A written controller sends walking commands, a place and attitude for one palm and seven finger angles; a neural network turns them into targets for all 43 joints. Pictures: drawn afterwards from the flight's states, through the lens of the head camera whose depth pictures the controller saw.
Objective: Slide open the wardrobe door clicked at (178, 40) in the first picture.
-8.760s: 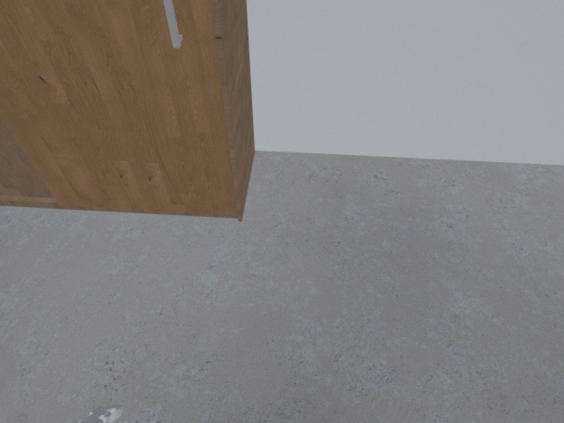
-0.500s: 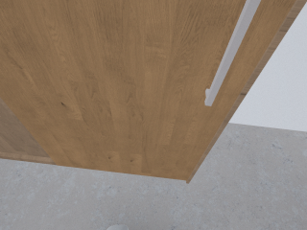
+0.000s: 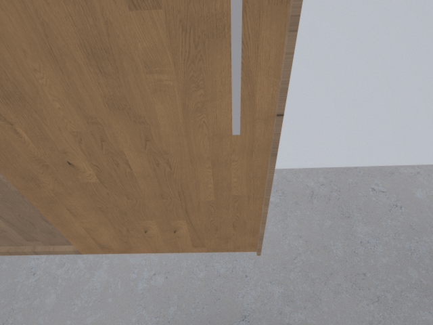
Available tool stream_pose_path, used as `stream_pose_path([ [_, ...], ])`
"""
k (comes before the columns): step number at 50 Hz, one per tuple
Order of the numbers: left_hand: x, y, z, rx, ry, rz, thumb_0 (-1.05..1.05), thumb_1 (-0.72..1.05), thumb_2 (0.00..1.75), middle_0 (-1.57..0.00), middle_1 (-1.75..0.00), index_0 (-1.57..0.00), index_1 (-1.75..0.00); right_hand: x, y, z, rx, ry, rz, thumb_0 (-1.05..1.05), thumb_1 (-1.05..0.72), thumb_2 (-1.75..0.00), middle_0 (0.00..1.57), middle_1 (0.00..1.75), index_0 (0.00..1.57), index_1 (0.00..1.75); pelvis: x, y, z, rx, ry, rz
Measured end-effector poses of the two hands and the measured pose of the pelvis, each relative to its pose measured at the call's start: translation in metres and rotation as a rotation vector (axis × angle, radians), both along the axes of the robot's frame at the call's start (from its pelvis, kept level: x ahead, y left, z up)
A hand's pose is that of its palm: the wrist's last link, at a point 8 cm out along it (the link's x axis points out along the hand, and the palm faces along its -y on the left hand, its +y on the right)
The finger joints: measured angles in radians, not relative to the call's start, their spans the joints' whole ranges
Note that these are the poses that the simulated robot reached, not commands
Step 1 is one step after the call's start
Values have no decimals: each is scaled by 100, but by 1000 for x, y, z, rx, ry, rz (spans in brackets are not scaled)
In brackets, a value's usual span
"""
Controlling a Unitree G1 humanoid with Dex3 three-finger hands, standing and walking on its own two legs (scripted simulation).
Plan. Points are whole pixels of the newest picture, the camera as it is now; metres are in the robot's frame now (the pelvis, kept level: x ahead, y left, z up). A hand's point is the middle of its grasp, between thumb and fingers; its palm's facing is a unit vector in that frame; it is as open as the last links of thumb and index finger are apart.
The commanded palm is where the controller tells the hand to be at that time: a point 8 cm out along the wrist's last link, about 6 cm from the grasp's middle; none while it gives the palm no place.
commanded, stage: come to a stop and stand still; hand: right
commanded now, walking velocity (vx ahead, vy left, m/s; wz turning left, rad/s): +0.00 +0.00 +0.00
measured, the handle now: (235, 69) +0.56 -0.03 +0.21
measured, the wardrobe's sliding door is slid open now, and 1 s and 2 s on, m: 0.00 0.00 0.00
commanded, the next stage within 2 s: look again from close up in 0.82 s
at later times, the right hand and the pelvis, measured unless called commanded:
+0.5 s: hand out of the picture -0.05 -0.15 -0.18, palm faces +0.01 +0.99 -0.16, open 7.4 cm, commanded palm none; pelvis -0.05 +0.00 +0.00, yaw +1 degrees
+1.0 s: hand out of the picture -0.10 -0.13 -0.18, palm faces +0.03 +0.99 -0.16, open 7.4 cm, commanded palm none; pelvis -0.05 +0.02 +0.00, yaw +0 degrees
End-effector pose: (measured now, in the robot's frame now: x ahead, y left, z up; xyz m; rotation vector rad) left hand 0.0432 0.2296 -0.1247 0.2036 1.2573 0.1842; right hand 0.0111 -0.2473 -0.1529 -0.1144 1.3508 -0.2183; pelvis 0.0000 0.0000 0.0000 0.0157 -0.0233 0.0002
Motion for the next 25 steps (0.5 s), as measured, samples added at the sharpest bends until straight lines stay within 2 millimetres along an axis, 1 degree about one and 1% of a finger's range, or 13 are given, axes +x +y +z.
stream_pose_path([
  [4,-13,-8,-3,-9,16,17,1,92,90,-20,-30,-20,-30,-33,-1,2,5,84,7,0,-91,-90,20,29,20,30,-8,-7,2,-13,15,9],
  [6,-22,-11,-7,-20,25,31,1,92,90,-20,-30,-20,-30,-45,1,4,8,119,17,0,-91,-90,20,29,20,30,-11,-9,1,-19,19,12],
  [8,-33,-12,-12,-35,38,46,1,93,90,-20,-30,-20,-30,-52,5,5,9,138,27,0,-91,-90,20,29,20,30,-15,-10,1,-26,21,16],
  [11,-51,-14,-22,-62,68,67,1,93,90,-20,-30,-20,-30,-59,12,6,1,135,37,1,-90,-90,20,29,20,30,-22,-9,-2,-43,21,21],
  [15,-78,-17,-27,-95,115,78,1,93,90,-20,-30,-20,-30,-64,24,13,7,109,45,0,-90,-90,20,29,20,30,-31,-9,1,-21,3,12],
  [20,-108,-23,-28,-123,155,94,1,92,90,-20,-30,-20,-30,-66,38,10,25,80,60,0,-90,-90,20,29,20,30,-39,-2,1,-21,-20,14],
  [25,-135,-24,-26,-127,202,109,1,91,90,-20,-30,-20,-30,-69,50,5,48,64,66,0,-91,-90,20,29,20,30,-47,4,1,-21,-23,9],
])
